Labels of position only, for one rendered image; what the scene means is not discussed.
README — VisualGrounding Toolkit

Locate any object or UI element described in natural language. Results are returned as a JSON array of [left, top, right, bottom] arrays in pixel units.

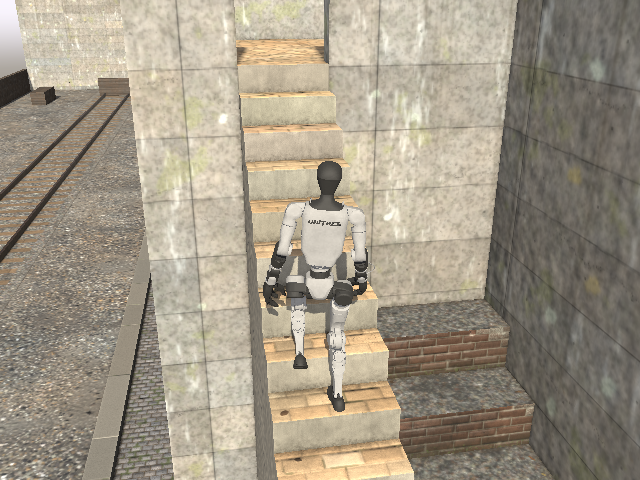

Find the robot left upper arm
[[277, 202, 306, 257]]

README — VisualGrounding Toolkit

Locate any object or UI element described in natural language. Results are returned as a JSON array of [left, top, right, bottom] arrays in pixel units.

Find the right robot hand
[[347, 277, 367, 296]]

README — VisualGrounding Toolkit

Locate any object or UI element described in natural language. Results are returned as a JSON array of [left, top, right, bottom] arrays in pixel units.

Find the robot right upper arm
[[347, 206, 366, 262]]

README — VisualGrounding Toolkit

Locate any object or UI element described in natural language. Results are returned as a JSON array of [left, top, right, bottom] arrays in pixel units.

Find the left robot hand
[[263, 282, 286, 307]]

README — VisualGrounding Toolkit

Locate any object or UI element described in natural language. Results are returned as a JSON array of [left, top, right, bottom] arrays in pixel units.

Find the robot left shin
[[291, 298, 305, 356]]

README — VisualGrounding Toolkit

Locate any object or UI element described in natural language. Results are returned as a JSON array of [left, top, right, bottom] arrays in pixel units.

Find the robot left forearm
[[265, 241, 286, 285]]

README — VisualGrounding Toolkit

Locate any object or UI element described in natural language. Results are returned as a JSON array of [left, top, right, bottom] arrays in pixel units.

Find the robot right foot
[[327, 386, 345, 412]]

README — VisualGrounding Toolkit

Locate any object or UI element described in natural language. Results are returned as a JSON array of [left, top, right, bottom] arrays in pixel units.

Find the robot right forearm
[[354, 248, 368, 283]]

